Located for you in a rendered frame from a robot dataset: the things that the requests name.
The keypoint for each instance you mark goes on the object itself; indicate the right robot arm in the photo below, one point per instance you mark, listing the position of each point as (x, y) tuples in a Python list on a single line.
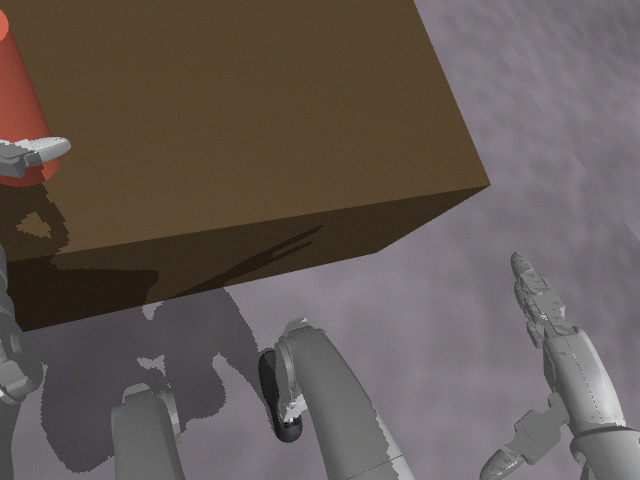
[(608, 453)]

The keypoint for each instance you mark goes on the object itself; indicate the right robot hand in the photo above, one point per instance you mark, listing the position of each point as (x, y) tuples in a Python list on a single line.
[(583, 396)]

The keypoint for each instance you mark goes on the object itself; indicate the left robot hand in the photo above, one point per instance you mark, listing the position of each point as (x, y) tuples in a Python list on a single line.
[(15, 157)]

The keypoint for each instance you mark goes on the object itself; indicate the left robot arm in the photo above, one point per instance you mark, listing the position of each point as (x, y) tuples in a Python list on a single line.
[(21, 371)]

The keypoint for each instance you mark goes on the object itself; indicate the right robot foot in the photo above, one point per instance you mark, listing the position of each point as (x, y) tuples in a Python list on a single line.
[(285, 432)]

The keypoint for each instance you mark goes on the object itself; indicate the bottle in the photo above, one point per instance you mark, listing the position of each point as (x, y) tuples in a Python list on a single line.
[(21, 116)]

